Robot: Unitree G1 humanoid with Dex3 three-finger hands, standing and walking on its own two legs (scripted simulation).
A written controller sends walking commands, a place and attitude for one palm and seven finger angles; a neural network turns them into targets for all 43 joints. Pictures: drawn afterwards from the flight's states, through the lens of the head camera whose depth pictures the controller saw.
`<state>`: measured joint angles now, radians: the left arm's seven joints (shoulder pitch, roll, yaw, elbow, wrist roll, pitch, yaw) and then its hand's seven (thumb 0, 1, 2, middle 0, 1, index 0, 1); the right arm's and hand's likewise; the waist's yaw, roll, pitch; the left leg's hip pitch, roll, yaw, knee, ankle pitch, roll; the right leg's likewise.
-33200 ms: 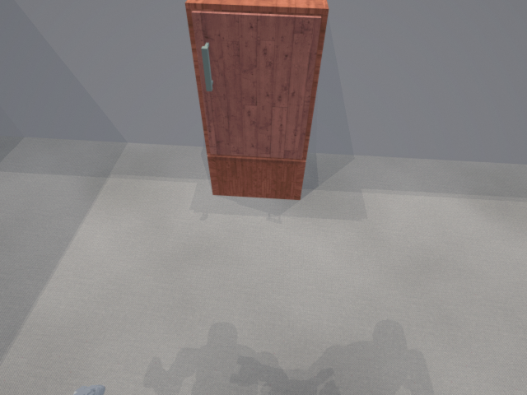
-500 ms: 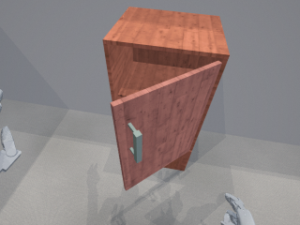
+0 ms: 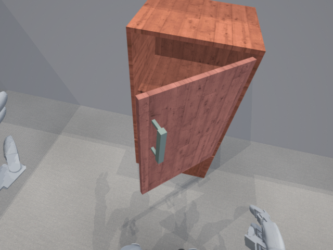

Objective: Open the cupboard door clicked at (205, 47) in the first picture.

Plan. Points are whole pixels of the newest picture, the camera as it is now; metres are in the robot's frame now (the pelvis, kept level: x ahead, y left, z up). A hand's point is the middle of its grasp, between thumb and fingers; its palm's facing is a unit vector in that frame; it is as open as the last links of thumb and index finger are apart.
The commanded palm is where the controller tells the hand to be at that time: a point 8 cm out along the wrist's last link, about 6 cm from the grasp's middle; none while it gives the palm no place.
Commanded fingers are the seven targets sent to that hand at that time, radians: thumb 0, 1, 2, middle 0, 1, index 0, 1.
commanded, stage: step back with the hand held close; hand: left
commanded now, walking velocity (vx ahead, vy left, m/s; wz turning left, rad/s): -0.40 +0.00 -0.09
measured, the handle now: (157, 142) +0.42 +0.04 -0.03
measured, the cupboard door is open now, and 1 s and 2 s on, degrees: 44 44 44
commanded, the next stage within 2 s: stop stepping back and stand still in 0.24 s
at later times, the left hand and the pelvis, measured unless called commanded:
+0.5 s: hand (11, 219) +0.14 +0.22 +0.18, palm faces +0.25 -0.82 -0.51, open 7.4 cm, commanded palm +0.07 +0.27 +0.19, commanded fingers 0.00 0.90 0.90 -0.20 -0.30 -0.20 -0.30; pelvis -0.09 -0.02 +0.01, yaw -4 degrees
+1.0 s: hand out of the picture +0.03 +0.27 +0.19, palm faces +0.46 -0.84 -0.30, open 7.4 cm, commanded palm -0.03 +0.30 +0.19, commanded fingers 0.00 0.90 0.90 -0.20 -0.30 -0.20 -0.30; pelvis -0.19 +0.01 +0.01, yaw -3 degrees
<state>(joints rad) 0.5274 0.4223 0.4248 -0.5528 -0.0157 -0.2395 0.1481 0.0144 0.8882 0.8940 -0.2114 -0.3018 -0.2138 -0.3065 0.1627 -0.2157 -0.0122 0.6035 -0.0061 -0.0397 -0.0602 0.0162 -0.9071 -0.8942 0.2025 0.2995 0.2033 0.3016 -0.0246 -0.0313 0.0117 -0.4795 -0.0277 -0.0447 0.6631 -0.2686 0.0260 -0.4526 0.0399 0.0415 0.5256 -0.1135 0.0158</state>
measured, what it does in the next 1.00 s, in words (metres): walks backwards: right foot, then left foot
